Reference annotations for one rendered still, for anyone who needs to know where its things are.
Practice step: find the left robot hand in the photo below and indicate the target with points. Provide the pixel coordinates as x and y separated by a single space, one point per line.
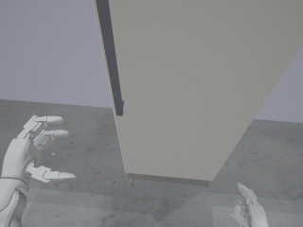
21 151

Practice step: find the robot left forearm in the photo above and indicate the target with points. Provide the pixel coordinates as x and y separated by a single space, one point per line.
13 201

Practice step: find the handle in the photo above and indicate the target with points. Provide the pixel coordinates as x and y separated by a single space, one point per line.
105 22

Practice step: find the fridge door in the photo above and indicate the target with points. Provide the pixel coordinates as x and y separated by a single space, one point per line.
193 75

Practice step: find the right robot hand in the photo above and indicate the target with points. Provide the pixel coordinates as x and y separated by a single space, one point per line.
254 214

